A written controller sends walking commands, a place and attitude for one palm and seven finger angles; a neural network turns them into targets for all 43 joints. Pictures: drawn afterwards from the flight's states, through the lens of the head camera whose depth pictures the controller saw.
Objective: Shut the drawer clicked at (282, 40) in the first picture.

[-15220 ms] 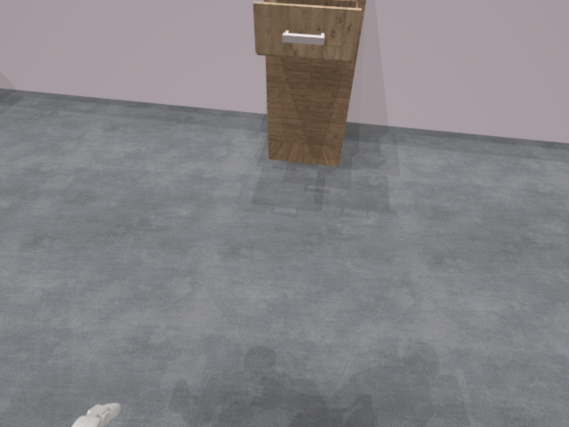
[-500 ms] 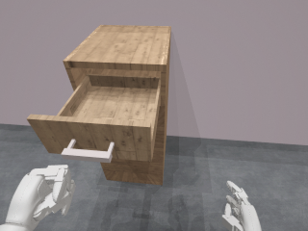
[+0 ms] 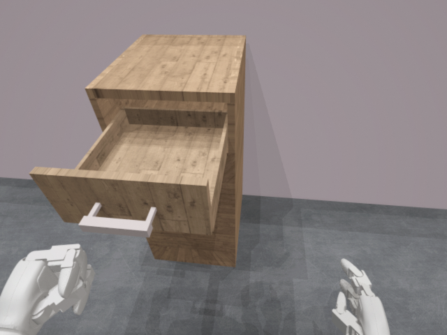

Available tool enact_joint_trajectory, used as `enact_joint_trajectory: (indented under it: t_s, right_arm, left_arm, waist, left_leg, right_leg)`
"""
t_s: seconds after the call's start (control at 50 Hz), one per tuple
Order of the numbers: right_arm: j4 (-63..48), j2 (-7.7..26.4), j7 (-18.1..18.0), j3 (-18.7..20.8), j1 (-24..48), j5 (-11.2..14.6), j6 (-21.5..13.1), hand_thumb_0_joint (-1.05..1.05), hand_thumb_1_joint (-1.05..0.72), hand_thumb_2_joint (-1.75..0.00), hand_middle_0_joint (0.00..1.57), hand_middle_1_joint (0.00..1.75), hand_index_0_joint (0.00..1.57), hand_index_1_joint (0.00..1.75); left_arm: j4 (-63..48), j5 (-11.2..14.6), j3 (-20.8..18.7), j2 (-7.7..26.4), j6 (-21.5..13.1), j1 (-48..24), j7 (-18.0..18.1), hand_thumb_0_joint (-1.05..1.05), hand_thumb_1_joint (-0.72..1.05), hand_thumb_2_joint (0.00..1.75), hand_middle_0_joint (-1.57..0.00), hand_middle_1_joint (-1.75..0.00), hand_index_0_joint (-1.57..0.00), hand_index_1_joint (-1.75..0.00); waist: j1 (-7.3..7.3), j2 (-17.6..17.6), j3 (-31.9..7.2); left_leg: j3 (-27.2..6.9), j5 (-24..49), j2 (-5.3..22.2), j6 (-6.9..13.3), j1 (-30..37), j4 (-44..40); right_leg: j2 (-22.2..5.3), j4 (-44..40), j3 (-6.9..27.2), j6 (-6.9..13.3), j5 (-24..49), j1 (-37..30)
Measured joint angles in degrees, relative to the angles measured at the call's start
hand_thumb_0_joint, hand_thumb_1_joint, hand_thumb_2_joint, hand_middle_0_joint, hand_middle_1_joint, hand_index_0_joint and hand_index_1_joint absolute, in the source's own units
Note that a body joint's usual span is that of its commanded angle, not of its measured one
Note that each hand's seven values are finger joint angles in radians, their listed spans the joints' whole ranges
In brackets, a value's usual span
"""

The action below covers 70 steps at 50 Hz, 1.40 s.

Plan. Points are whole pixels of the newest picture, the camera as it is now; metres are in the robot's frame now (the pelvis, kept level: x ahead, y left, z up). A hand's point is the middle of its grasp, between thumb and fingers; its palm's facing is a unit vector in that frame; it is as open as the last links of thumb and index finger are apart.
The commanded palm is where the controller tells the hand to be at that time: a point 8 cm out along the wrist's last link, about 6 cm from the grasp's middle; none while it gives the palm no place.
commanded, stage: bring the fist close to the handle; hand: left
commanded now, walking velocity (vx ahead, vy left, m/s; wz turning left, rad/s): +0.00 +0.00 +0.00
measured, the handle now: (120, 218) +0.31 +0.25 +0.04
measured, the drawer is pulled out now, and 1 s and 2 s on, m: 0.29 0.29 0.25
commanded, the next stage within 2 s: push the drawer shut in 1.22 s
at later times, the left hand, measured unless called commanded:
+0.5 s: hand (104, 277) +0.18 +0.22 +0.07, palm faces +0.03 -1.00 -0.06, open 3.3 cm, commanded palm +0.15 +0.27 +0.07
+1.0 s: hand (121, 270) +0.21 +0.21 +0.04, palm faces +0.01 -1.00 -0.06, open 3.3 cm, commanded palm +0.18 +0.27 +0.04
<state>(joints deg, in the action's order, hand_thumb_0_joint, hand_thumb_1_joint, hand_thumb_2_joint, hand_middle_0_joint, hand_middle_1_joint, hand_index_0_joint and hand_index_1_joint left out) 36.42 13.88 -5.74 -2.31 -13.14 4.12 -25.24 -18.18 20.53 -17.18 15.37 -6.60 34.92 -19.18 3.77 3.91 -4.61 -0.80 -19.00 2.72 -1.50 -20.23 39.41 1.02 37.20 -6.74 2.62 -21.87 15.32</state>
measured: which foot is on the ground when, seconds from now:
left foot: down 0.00-1.00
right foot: down 0.00-1.00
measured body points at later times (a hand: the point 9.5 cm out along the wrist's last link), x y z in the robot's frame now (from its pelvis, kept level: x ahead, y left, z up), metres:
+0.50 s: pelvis +0.00 +0.02 -0.01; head +0.01 +0.02 +0.44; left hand +0.18 +0.27 +0.08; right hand +0.18 -0.21 -0.08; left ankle +0.02 +0.14 -0.72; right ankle -0.02 -0.08 -0.72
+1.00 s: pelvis -0.01 +0.03 -0.03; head +0.03 +0.03 +0.42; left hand +0.20 +0.26 +0.05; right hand +0.16 -0.21 -0.11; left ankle +0.02 +0.14 -0.72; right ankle -0.02 -0.08 -0.72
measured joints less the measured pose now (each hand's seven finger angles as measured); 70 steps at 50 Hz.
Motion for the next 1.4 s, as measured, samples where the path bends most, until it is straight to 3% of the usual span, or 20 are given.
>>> enact_joint_trajectory:
  t_s: [0.28, 0.76, 1.06, 1.2, 1.4]
  right_arm:
    - [0.2, 0.0, 0.9, 1.2, 0.0, -1.1, 2.2, 0.02, -0.90, -0.90, 0.20, 0.30, 0.20, 0.30]
    - [-2.7, -0.8, 2.7, 1.1, -0.6, -2.8, 9.1, 0.02, -0.90, -0.90, 0.20, 0.30, 0.20, 0.30]
    - [-4.2, -0.6, 2.7, 1.2, -1.2, -2.6, 12.6, 0.02, -0.90, -0.90, 0.20, 0.30, 0.20, 0.30]
    - [-4.7, -0.3, 2.4, 1.4, -1.0, -2.4, 13.4, 0.02, -0.90, -0.90, 0.20, 0.30, 0.20, 0.30]
    - [-4.4, 0.1, 2.0, 1.5, -0.6, -2.2, 13.7, 0.01, -0.90, -0.90, 0.20, 0.30, 0.20, 0.30]
  left_arm:
    - [4.7, -2.0, 2.7, -2.1, -4.6, -2.7, 0.4, 0.02, 0.90, 0.90, -1.40, -1.60, -1.40, -1.60]
    - [10.0, -6.7, 9.0, -3.8, -9.0, -9.6, 6.8, 0.02, 0.90, 0.90, -1.40, -1.60, -1.40, -1.60]
    - [10.9, -5.7, 8.0, -2.6, -10.4, -10.5, 7.4, 0.02, 0.90, 0.90, -1.40, -1.60, -1.40, -1.60]
    - [12.5, -4.8, 6.7, -2.4, -9.6, -10.4, 6.4, 0.02, 0.90, 0.90, -1.40, -1.60, -1.40, -1.60]
    - [14.2, -3.2, 4.4, -1.4, -11.2, -11.0, 4.2, 0.02, 0.90, 0.90, -1.40, -1.60, -1.40, -1.60]
  waist:
    - [-1.14, -1.2, 0.8]
    - [-3.81, -2.0, 0.6]
    - [-4.22, -1.6, -0.8]
    - [-4.21, -1.5, -1.0]
    - [-4.10, -1.6, -1.2]
  left_leg:
    - [0.6, -0.9, -0.9, 0.9, -3.6, 2.3]
    - [1.4, -3.6, -2.1, 2.6, -14.6, 10.9]
    - [1.0, -5.2, -1.5, 2.3, -17.9, 14.2]
    - [0.7, -5.2, -1.3, 1.9, -18.0, 14.0]
    - [0.0, -5.4, -1.0, 1.4, -18.4, 14.3]
  right_leg:
    - [-1.1, 2.7, 0.6, -0.8, -1.0, 3.8]
    - [-2.7, 11.6, 1.4, -2.3, -3.7, 14.8]
    - [-2.2, 14.5, 1.2, -1.9, -5.1, 18.0]
    - [-2.0, 14.4, 1.0, -1.6, -5.3, 18.1]
    - [-1.6, 14.5, 0.2, -1.1, -5.5, 18.2]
